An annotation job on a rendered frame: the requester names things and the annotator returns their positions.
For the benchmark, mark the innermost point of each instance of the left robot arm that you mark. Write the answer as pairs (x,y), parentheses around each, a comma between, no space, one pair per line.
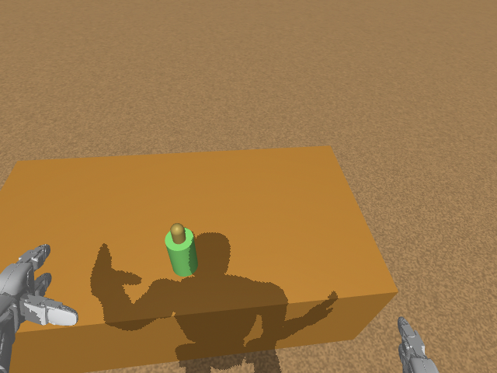
(10,319)

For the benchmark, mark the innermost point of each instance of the right robot hand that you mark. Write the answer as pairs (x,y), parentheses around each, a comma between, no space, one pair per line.
(412,350)

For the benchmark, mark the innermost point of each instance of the left robot hand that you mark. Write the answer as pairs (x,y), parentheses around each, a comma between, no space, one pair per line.
(17,281)

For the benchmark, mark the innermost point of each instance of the bottle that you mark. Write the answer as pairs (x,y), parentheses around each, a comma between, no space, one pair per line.
(182,251)

